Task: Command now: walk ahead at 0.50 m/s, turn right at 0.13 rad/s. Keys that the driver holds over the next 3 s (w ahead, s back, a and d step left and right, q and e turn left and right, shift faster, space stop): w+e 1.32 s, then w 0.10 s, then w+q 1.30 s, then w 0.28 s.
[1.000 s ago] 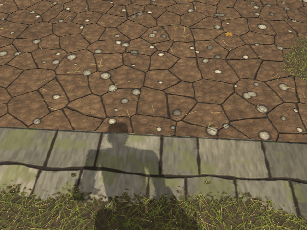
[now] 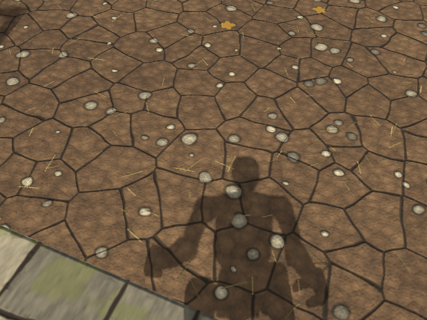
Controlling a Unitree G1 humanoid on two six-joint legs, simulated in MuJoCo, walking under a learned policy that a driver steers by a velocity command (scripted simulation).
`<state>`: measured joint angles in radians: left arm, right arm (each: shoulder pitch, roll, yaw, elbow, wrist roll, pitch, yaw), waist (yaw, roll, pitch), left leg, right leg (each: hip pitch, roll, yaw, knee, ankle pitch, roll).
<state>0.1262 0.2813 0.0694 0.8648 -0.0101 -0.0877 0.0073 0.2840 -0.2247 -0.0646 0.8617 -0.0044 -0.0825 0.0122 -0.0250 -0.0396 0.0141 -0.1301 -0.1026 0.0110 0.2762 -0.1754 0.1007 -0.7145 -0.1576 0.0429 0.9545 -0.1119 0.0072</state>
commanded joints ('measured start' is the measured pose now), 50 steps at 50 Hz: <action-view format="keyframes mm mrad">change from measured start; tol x32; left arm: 1 -21 44 6 -45 -3 -4 -7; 10 -144 45 -6 -132 -13 -15 -69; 16 327 198 57 -71 -11 4 -44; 50 69 55 13 -293 -11 62 -19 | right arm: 1 -5 -153 -31 -45 -3 -20 -15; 50 -35 -195 -41 -125 -6 -33 -16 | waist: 1 -6 92 -2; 16 147 -147 -409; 50 0 114 -7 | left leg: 1 -19 246 -51 -129 336 99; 8 228 331 26 -89 411 63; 13 226 309 112 389 1015 -8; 14 -5 266 126 698 731 -44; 15 -475 33 42 1060 -260 -114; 16 -617 36 -133 1172 -377 -93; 36 -112 115 -81 154 115 -79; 39 479 554 -835 55 -310 183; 50 38 372 -87 -107 205 92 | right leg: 1 38 14 -15 -167 214 -9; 13 387 226 -149 -423 27 -161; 16 1156 -164 763 -617 -170 -436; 24 454 16 262 -741 231 -321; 35 538 43 378 -527 -2 -189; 40 -134 162 134 369 -391 -26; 50 -51 39 50 61 -42 7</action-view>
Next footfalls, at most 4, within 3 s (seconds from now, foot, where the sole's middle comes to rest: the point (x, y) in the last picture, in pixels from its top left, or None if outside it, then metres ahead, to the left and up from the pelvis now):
0.28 right None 0.34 -0.16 -0.78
0.74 left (219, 270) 0.65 -0.03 -0.78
1.26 right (329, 248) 0.72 -0.41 -0.78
1.80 left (326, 163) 1.11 -0.48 -0.78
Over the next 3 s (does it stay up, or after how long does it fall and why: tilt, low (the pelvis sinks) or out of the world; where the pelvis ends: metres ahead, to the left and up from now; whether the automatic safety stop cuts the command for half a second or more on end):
stays up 1.50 -0.68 -0.01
